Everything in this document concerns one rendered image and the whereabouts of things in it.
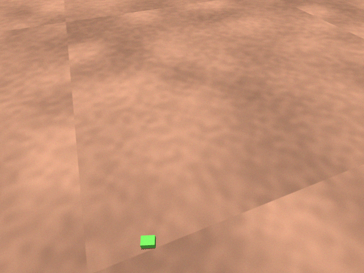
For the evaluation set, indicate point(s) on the small box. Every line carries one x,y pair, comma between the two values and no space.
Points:
148,241

